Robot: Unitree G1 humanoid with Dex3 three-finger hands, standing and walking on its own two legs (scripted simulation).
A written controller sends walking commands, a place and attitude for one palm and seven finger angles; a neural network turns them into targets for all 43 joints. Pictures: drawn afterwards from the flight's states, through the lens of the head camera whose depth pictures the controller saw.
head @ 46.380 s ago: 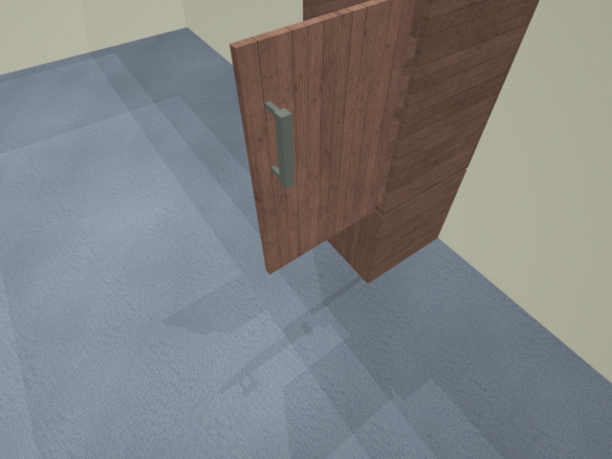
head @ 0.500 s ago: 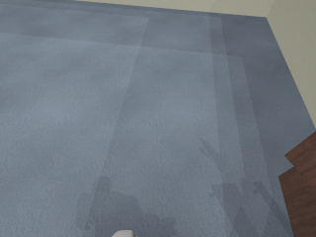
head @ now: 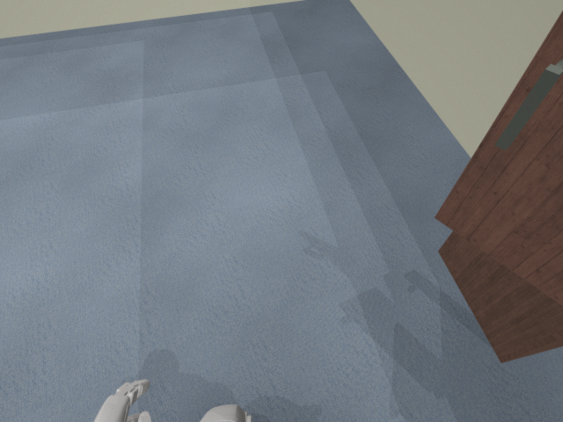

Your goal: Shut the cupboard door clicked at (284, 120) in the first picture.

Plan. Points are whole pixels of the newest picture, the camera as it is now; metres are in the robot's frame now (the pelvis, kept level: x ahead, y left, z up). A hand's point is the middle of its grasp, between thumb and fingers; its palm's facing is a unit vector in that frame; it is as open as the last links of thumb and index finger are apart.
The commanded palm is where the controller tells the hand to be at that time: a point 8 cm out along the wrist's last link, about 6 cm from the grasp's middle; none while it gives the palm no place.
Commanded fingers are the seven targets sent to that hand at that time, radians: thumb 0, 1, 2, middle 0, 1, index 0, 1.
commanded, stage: turn to face it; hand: left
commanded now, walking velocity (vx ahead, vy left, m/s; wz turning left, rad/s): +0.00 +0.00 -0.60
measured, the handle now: (531, 106) +0.61 -0.40 +0.09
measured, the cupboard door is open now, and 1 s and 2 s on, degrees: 30 30 30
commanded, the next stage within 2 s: take the last steps up to it in 1.18 s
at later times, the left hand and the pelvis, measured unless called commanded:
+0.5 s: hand (183, 379) +0.19 +0.18 -0.14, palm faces -0.29 -0.93 -0.24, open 7.4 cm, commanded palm none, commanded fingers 0.00 0.90 0.90 -0.20 -0.30 -0.20 -0.30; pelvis +0.02 +0.01 +0.01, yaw -18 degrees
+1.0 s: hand (212, 351) +0.24 +0.14 -0.15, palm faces -0.51 -0.83 -0.20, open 7.4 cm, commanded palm none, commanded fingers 0.00 0.90 0.90 -0.20 -0.30 -0.20 -0.30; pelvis +0.05 +0.02 +0.02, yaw -33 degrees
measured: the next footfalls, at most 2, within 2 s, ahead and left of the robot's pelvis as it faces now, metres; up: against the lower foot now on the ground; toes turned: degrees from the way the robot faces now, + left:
left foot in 0.20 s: +0.09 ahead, +0.14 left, +0.00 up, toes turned -4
right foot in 0.52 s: +0.01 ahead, -0.12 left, +0.00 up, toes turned -22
